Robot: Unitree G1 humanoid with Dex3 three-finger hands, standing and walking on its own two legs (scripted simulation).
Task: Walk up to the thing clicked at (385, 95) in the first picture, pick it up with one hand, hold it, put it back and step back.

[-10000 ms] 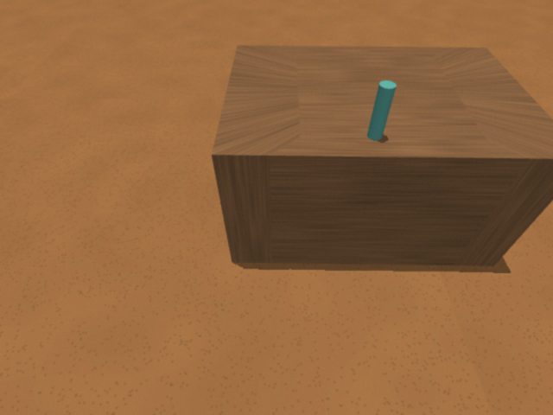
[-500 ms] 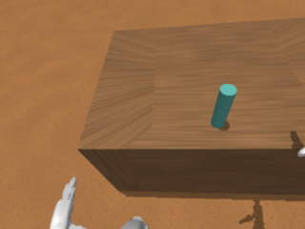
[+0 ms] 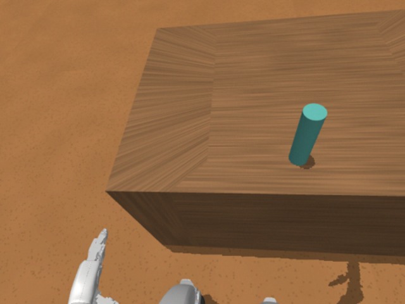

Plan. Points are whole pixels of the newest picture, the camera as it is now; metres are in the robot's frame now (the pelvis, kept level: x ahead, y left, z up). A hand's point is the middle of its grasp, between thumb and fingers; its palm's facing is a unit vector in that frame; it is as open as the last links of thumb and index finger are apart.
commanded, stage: go down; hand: right
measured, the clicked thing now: (305, 137) +0.50 -0.17 -0.03
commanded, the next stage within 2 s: approach in 1.42 s
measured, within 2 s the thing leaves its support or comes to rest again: neither
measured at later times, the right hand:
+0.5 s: hand out of the picture +0.43 -0.35 +0.08, palm faces +0.10 +0.99 +0.02, open 17.7 cm
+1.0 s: hand out of the picture +0.42 -0.36 +0.08, palm faces +0.12 +0.99 +0.03, open 17.7 cm
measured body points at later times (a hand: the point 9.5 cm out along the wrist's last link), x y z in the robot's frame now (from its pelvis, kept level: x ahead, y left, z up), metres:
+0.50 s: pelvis +0.00 +0.00 -0.01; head +0.10 -0.05 +0.43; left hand +0.15 +0.25 -0.04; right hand +0.42 -0.41 +0.08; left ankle +0.06 +0.15 -0.68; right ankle -0.01 -0.12 -0.68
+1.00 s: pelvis +0.00 +0.00 -0.01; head +0.10 -0.05 +0.42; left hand +0.15 +0.25 -0.03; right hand +0.41 -0.41 +0.08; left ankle +0.06 +0.15 -0.68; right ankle -0.01 -0.12 -0.68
